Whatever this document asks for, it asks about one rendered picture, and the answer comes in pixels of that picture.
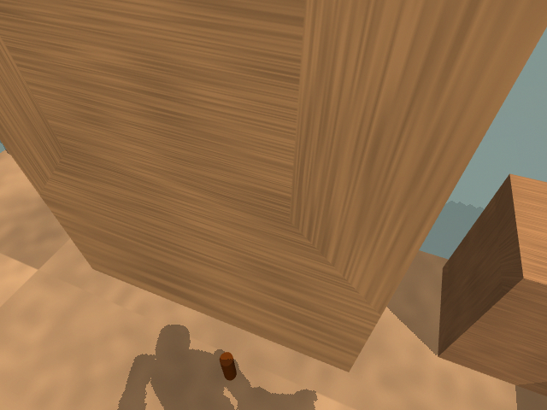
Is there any can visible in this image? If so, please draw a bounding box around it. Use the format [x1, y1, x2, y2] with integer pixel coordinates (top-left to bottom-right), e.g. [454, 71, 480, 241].
[220, 352, 237, 380]

